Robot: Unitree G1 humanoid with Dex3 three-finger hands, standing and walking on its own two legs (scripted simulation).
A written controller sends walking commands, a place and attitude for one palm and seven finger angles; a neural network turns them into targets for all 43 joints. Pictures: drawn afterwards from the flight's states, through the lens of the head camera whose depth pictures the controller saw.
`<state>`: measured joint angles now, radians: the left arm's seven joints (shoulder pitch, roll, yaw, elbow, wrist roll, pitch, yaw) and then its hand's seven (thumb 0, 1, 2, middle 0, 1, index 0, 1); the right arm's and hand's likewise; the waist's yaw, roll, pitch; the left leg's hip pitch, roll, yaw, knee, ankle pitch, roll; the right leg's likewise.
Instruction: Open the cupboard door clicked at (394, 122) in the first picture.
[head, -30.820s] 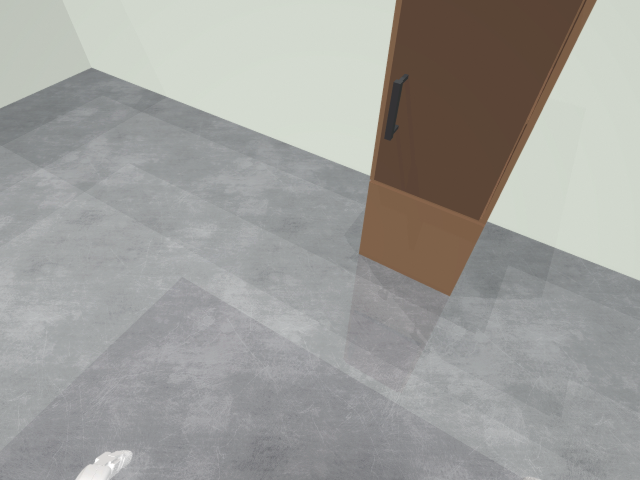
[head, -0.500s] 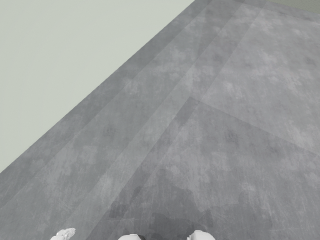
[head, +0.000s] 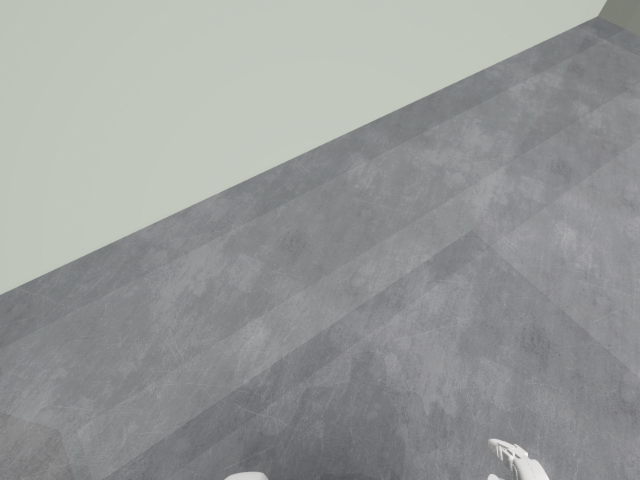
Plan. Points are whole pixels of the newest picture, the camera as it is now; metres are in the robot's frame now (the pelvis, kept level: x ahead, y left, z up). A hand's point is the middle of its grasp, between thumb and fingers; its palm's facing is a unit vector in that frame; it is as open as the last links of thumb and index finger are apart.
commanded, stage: turn to face it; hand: left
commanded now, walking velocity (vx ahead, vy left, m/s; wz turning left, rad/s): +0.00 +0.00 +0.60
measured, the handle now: out of the picture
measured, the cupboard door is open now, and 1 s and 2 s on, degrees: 49 49 49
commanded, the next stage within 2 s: none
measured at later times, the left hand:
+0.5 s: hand out of the picture +0.05 +0.16 -0.13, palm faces +0.26 -0.92 -0.29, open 7.3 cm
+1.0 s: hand out of the picture +0.00 +0.19 -0.14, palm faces +0.55 -0.78 -0.28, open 7.4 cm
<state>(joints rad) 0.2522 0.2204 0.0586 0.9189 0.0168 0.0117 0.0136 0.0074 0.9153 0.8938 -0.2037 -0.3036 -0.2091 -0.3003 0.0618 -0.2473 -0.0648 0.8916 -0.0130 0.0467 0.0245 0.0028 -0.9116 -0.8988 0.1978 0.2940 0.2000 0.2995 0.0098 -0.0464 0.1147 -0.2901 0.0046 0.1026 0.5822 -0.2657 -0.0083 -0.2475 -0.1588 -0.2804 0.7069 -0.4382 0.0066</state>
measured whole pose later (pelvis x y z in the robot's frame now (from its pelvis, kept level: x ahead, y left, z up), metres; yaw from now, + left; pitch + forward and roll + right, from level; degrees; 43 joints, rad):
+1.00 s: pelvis +0.03 -0.06 +0.01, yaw +34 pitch +2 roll +0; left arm 0.12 0.26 0.07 0.89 0.01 0.05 0.01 0.01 0.91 0.89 -0.20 -0.30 -0.20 -0.30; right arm 0.17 -0.22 -0.05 0.91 -0.02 0.03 0.00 0.00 -0.91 -0.90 0.20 0.29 0.21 0.30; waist -0.01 0.00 0.10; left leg -0.30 -0.01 -0.07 0.51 -0.25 0.00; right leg -0.45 -0.06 0.00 0.91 -0.43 0.10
